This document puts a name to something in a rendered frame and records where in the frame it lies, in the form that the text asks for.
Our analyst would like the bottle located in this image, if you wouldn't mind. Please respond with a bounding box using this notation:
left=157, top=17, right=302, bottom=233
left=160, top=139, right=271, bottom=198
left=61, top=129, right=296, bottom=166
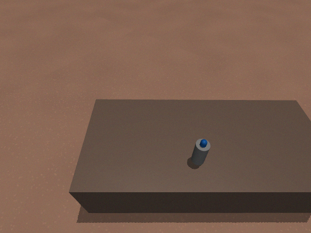
left=191, top=139, right=210, bottom=166

